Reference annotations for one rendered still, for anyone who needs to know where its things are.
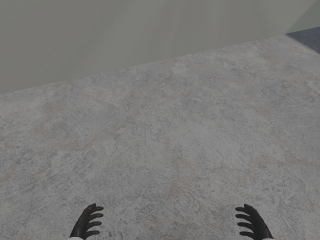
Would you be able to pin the left robot hand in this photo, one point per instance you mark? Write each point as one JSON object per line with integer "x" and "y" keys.
{"x": 83, "y": 223}

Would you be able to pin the right robot hand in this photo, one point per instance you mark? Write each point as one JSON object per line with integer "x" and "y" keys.
{"x": 257, "y": 225}

